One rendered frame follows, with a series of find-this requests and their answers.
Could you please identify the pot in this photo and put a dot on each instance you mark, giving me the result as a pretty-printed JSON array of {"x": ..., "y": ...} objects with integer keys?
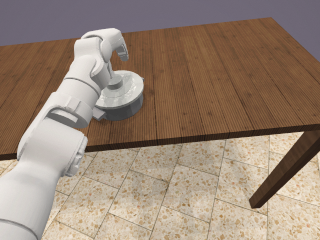
[{"x": 119, "y": 113}]

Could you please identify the robot left upper arm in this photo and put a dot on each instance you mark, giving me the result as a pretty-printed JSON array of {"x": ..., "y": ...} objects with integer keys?
[{"x": 27, "y": 191}]

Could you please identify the robot left forearm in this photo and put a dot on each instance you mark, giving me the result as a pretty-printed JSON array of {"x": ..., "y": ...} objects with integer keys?
[{"x": 73, "y": 102}]

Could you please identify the table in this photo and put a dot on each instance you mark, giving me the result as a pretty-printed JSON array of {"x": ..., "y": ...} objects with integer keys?
[{"x": 204, "y": 82}]

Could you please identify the lid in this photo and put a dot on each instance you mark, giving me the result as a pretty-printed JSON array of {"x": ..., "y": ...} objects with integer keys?
[{"x": 130, "y": 91}]

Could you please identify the knob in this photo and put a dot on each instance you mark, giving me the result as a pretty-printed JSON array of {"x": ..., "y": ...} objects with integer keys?
[{"x": 115, "y": 83}]

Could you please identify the left robot hand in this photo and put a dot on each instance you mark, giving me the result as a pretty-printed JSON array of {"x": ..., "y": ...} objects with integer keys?
[{"x": 117, "y": 43}]

